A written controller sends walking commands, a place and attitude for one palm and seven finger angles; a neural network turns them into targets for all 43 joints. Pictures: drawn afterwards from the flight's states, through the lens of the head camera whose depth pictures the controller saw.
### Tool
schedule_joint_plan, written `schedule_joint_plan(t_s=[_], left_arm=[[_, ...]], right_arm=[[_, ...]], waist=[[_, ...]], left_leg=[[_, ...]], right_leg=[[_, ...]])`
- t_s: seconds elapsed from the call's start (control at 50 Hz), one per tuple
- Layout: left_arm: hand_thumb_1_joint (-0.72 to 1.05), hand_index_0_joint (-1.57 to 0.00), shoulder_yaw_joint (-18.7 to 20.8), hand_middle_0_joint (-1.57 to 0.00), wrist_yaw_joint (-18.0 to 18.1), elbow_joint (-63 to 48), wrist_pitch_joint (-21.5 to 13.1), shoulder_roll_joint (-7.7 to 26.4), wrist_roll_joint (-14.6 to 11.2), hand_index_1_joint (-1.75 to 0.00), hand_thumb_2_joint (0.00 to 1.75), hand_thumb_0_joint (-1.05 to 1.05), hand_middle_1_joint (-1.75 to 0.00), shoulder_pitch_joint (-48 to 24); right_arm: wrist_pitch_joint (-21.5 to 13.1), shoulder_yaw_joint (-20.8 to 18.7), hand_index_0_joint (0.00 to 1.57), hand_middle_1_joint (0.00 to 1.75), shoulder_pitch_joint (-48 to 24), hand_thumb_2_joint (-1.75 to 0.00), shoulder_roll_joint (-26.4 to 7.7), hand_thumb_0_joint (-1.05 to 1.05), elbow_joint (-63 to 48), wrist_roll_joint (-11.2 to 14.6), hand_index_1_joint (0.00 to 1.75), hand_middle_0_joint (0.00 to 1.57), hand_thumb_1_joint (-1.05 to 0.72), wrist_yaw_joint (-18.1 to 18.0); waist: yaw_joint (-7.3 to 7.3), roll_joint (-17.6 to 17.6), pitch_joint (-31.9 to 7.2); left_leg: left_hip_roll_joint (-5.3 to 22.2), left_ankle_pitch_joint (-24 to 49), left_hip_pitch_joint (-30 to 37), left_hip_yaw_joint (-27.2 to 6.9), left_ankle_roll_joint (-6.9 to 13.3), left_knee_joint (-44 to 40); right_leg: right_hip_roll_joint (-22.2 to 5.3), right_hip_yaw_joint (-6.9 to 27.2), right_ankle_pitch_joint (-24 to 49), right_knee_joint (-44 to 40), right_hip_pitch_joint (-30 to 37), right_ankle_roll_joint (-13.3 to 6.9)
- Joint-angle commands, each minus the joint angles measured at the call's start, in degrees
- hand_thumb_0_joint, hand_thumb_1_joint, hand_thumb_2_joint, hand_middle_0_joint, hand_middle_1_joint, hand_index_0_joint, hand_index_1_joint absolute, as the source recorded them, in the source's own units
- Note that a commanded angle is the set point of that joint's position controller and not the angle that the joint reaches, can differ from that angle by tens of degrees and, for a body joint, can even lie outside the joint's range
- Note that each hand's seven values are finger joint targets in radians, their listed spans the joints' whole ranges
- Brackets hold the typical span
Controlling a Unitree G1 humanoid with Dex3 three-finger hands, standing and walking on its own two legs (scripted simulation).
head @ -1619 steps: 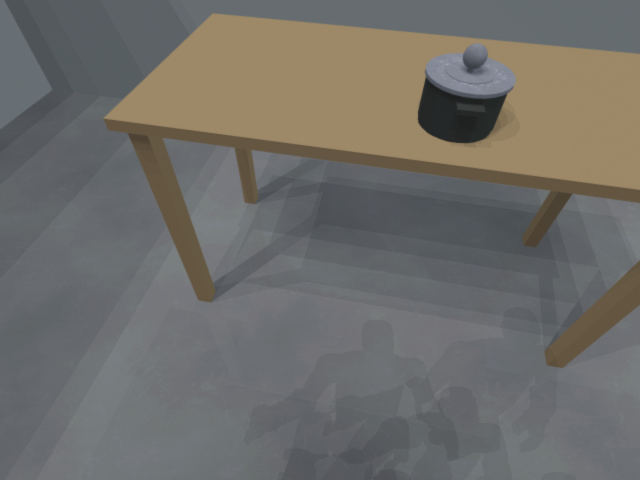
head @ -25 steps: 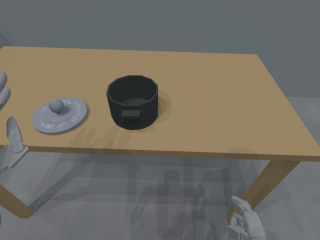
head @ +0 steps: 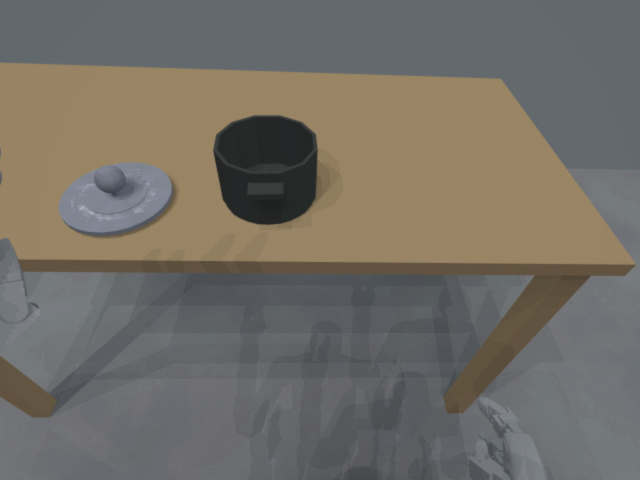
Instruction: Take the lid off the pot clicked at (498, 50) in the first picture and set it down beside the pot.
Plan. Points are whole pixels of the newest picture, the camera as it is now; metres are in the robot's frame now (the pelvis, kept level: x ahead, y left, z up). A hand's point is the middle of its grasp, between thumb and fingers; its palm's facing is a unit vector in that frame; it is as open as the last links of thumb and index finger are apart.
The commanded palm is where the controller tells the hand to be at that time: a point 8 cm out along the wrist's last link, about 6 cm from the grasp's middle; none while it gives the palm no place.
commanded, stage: step back with the hand held close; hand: left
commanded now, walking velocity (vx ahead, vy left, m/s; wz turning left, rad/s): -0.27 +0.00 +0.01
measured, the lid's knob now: (110, 179) +0.52 +0.38 +0.06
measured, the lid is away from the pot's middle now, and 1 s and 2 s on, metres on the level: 0.25 0.25 0.25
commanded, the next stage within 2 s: stop stepping back and stand still in 0.66 s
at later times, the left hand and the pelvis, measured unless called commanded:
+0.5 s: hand out of the picture +0.11 +0.27 +0.24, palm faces +0.41 -0.82 -0.40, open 7.4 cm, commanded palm +0.05 +0.30 +0.23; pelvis -0.09 +0.03 +0.01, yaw -1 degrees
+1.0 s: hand out of the picture -0.10 +0.29 +0.21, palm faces +0.22 -0.80 -0.56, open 7.4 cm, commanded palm -0.12 +0.37 +0.23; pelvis -0.26 +0.10 -0.03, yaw -4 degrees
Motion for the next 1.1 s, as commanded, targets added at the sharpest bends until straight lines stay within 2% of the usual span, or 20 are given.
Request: schedule_joint_plan(t_s=[0.0, 0.1, 0.22, 0.3, 0.44, 0.54, 0.6, 0.64, 0.68, 0.72, 0.74, 0.76, 0.78, 0.8, 0.86, 0.88, 0.9, 0.96, 1.04, 1.08], left_arm=[[0.9, -0.2, 3.88, -0.2, 1.04, -6.79, -2.48, 8.81, -0.71, -0.3, 0.9, 0.0, -0.3, -4.52], [0.9, -0.2, 3.32, -0.2, 2.02, -11.82, -3.37, 9.98, -0.4, -0.3, 0.9, 0.0, -0.3, -3.66], [0.9, -0.2, 5.6, -0.2, 2.29, -16.15, -5.1, 10.04, 1.03, -0.3, 0.9, 0.0, -0.3, -3.56], [0.9, -0.2, 6.35, -0.2, 2.9, -13.04, -4.12, 9.84, 0.35, -0.3, 0.9, 0.0, -0.3, -3.94], [0.9, -0.2, 2.46, -0.2, 2.4, -12.76, -3.1, 8.66, -1.22, -0.3, 0.9, 0.0, -0.3, -2.36], [0.9, -0.2, 4.77, -0.2, 2.36, -13.73, -6.1, 14.92, -1.11, -0.3, 0.9, 0.0, -0.3, -9.82], [0.9, -0.2, 3.97, -0.2, 0.38, -12.28, -4.36, 13.64, -1.46, -0.3, 0.9, 0.0, -0.3, -14.17], [0.9, -0.2, 2.47, -0.2, -0.08, -9.72, -3.08, 10.7, -2.14, -0.3, 0.9, 0.0, -0.3, -14.05], [0.9, -0.2, 2.95, -0.2, 0.39, -5.88, -3.17, 9.64, -2.61, -0.3, 0.9, 0.0, -0.3, -14.08], [0.9, -0.2, 5.58, -0.2, 0.76, -4.89, -2.6, 11.49, -2.51, -0.3, 0.9, 0.0, -0.3, -9.89], [0.9, -0.2, -20.33, -0.2, -5.15, 39.65, 8.99, -5.72, 4.54, -0.3, 0.9, 0.0, -0.3, 0.56], [0.9, -0.2, 3.61, -0.2, -1.35, -23.88, 1.71, 14.09, -2.73, -0.3, 0.9, 0.0, -0.3, -19.35], [0.9, -0.2, 12.12, -0.2, 0.52, -16.67, -0.69, 18.61, -2.81, -0.3, 0.9, 0.0, -0.3, -6.04], [0.9, -0.2, 11.75, -0.2, 0.77, -22.34, -2.09, 20.99, -2.19, -0.3, 0.9, 0.0, -0.3, -1.08], [0.9, -0.2, 10.92, -0.2, 0.88, -30.64, 0.63, 17.77, -2.79, -0.3, 0.9, 0.0, -0.3, 7.72], [0.9, -0.2, 10.55, -0.2, 1.15, -33.49, 0.3, 17.97, -1.52, -0.3, 0.9, 0.0, -0.3, 8.22], [0.9, -0.2, 10.84, -0.2, 1.49, -33.25, 0.29, 19.12, -1.24, -0.3, 0.9, 0.0, -0.3, 9.11], [0.9, -0.2, 12.27, -0.2, -1.83, -21.59, 5.26, 19.98, -2.5, -0.3, 0.9, 0.0, -0.3, -14.43], [0.9, -0.2, 2.64, -0.2, -1.73, 14.54, 3.19, 14.75, -0.66, -0.3, 0.9, 0.0, -0.3, -34.63], [0.9, -0.2, -1.27, -0.2, -1.6, 10.4, 2.03, 12.62, -0.37, -0.3, 0.9, 0.0, -0.3, -37.0]], right_arm=[[-3.26, -3.81, 0.2, 0.3, -4.11, -0.9, -8.08, 0.0, -6.86, 0.13, 0.3, 0.2, -0.9, -0.24], [-2.58, -3.56, 0.2, 0.3, -5.1, -0.9, -7.2, 0.0, -6.41, -0.01, 0.3, 0.2, -0.9, -0.5], [-4.9, -3.08, 0.2, 0.3, -6.92, -0.9, -8.86, 0.0, -8.11, -1.06, 0.3, 0.2, -0.9, -1.56], [-6.19, -4.3, 0.2, 0.3, -4.75, -0.9, -6.92, 0.0, -6.2, -1.23, 0.3, 0.2, -0.9, -0.31], [-5.64, -4.17, 0.2, 0.3, -3.28, -0.9, -5.58, 0.0, -3.48, -1.85, 0.3, 0.2, -0.9, 0.93], [-5.24, -2.47, 0.2, 0.3, -4.85, -0.9, -4.56, 0.0, -2.16, -1.14, 0.3, 0.2, -0.9, -1.12], [-5.43, -3.13, 0.2, 0.3, -8.5, -0.9, -6.82, 0.0, -2.88, -0.24, 0.3, 0.2, -0.9, -1.97], [-5.7, -2.81, 0.2, 0.3, -9.52, -0.9, -8.31, 0.0, -3.63, -1.01, 0.3, 0.2, -0.9, -1.75], [-6.53, -2.88, 0.2, 0.3, -8.43, -0.9, -7.21, 0.0, -2.65, -1.95, 0.3, 0.2, -0.9, -0.33], [-5.56, -3.04, 0.2, 0.3, -8.05, -0.9, -6.3, 0.0, -3.43, -2.74, 0.3, 0.2, -0.9, 0.42], [-5.39, -3.95, 0.2, 0.3, 1.1, -0.9, -18.13, 0.0, 9.44, -1.08, 0.3, 0.2, -0.9, -0.89], [-5.37, -4.38, 0.2, 0.3, -11.3, -0.9, -3.11, 0.0, -5.83, -0.16, 0.3, 0.2, -0.9, 2.33], [-5.3, -4.1, 0.2, 0.3, -8.13, -0.9, -6.68, 0.0, -6.46, -0.93, 0.3, 0.2, -0.9, 1.19], [-4.9, -3.84, 0.2, 0.3, -5.96, -0.9, -6.79, 0.0, -8.04, -0.53, 0.3, 0.2, -0.9, 0.97], [-4.33, -2.58, 0.2, 0.3, -8.15, -0.9, -4.27, 0.0, -8.83, -1.22, 0.3, 0.2, -0.9, 2.3], [-4.26, -2.41, 0.2, 0.3, -6.75, -0.9, -3.96, 0.0, -7.33, -0.96, 0.3, 0.2, -0.9, 2.46], [-4.48, -2.61, 0.2, 0.3, -4.18, -0.9, -3.7, 0.0, -5.34, 0.5, 0.3, 0.2, -0.9, 2.43], [-2.23, -3.78, 0.2, 0.3, -5.56, -0.9, -4.99, 0.0, -4.84, 1.35, 0.3, 0.2, -0.9, 2.48], [-0.68, -2.23, 0.2, 0.3, -11.75, -0.9, -5.83, 0.0, -5.26, 0.5, 0.3, 0.2, -0.9, -1.26], [-4.27, -0.09, 0.2, 0.3, -8.25, -0.9, -4.43, 0.0, -1.97, 0.55, 0.3, 0.2, -0.9, -2.09]], waist=[[-1.77, -6.5, -4.07], [-1.97, -4.17, -5.51], [-1.1, 21.09, -4.54], [-0.91, 8.38, -7.01], [-0.97, 11.7, -14.5], [-1.38, -4.91, -11.15], [-3.49, -8.26, -3.69], [-1.82, 17.04, -3.47], [-1.77, 15.22, -5.03], [-0.24, 15.41, -4.85], [-8.57, 13.48, -1.97], [2.04, 0.53, -15.79], [1.11, 14.2, -14.02], [1.86, 6.17, -16.44], [3.23, 22.38, -18.65], [4.13, 15.0, -20.97], [3.14, -12.16, -20.97], [-5.32, -13.79, -7.13], [-2.82, 5.12, 12.43], [-1.75, 9.67, 11.08]], left_leg=[[6.03, -7.6, 2.95, -8.36, -1.75, -2.82], [3.91, -8.15, 10.37, -6.6, -2.99, 7.4], [19.48, -34.72, -15.18, -25.91, 1.91, -30.38], [19.18, -21.7, -7.02, -20.82, 3.49, -24.96], [13.86, -8.52, 13.13, -12.3, -7.75, -23.41], [4.46, -7.7, 14.61, -2.78, -5.97, 15.47], [4.44, 4.91, 13.03, -6.84, -5.48, 2.15], [14.13, 15.03, 7.72, -23.15, -1.47, -19.93], [18.51, -21.11, -2.88, -27.27, -3.94, -31.61], [17.12, -28.69, -7.24, -25.63, -8.81, -34.85], [13.53, 6.68, -5.74, -28.61, -3.94, -12.61], [11.64, -18.04, 5.0, -13.64, -9.51, -27.29], [11.19, -27.59, 1.52, -12.67, -9.64, -29.81], [8.06, -30.25, -0.38, -12.78, -10.7, -27.24], [6.22, -27.07, -6.92, -6.73, -14.64, -25.02], [1.67, -22.08, -5.2, 1.04, -14.65, -6.08], [-1.79, -20.84, 3.01, 0.11, -13.21, 32.32], [1.74, -9.71, -4.88, -12.05, -5.63, 81.57], [10.24, -19.79, 0.87, -8.5, -1.98, 39.42], [5.53, -24.16, 3.08, 0.6, -0.59, 4.78]], right_leg=[[-7.55, 8.72, 7.06, -12.16, -2.62, -4.78], [-12.87, 9.98, -1.21, -16.09, -13.15, -7.35], [5.33, -0.56, -6.14, 19.15, 7.3, -0.7], [4.05, 2.07, -11.09, 27.1, 0.49, -0.92], [3.49, -3.74, -9.61, -11.27, 3.31, -4.31], [-17.11, 5.33, 22.97, -18.74, -11.04, -8.57], [-7.39, -2.75, 16.37, -7.25, -13.6, -4.58], [5.83, -2.96, -7.33, 11.51, -8.34, -1.18], [7.38, 3.5, -19.36, 26.46, -0.26, -3.03], [8.21, 1.35, -16.16, 26.38, 0.5, -3.53], [2.16, 7.06, -11.01, 31.95, -8.99, -1.33], [10.57, 0.06, -12.78, 26.06, -1.04, -2.1], [10.09, -5.11, -14.73, 22.35, 0.43, -3.17], [11.88, -8.13, -15.02, 20.1, 3.96, -4.11], [8.3, -6.43, -14.01, 8.64, 14.94, -6.23], [2.33, -4.25, -13.41, 0.87, 14.82, -8.78], [-11.32, 5.04, -8.86, -9.36, -1.55, -11.95], [-23.69, 8.74, -18.33, -16.64, -38.4, -12.48], [-19.42, 15.55, -34.63, -16.71, -45.19, -11.73], [-13.15, 5.5, -31.11, -6.8, -32.65, -10.06]])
